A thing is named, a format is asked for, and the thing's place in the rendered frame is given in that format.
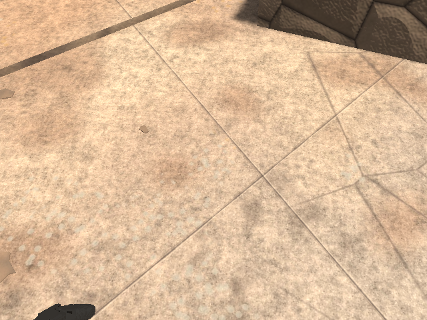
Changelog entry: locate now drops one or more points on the left robot hand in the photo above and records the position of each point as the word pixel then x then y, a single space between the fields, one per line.
pixel 67 312

